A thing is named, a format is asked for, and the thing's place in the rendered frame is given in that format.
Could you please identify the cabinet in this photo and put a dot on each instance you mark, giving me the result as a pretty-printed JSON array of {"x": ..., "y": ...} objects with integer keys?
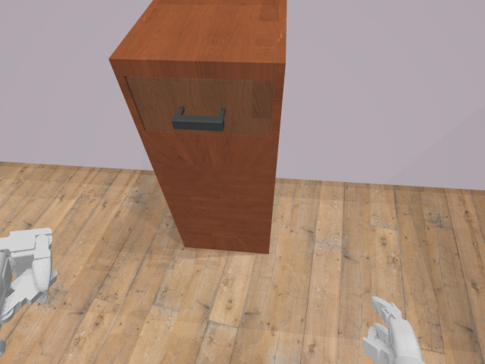
[{"x": 218, "y": 187}]

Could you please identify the robot left hand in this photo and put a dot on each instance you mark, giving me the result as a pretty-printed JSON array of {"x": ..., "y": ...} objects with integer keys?
[{"x": 28, "y": 255}]

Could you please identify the robot right hand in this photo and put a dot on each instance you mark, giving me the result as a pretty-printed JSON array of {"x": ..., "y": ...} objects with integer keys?
[{"x": 397, "y": 340}]

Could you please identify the handle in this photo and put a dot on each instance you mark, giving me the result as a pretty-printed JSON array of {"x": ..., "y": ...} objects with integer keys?
[{"x": 194, "y": 122}]

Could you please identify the drawer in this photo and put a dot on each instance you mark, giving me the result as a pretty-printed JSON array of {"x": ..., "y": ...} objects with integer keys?
[{"x": 247, "y": 103}]

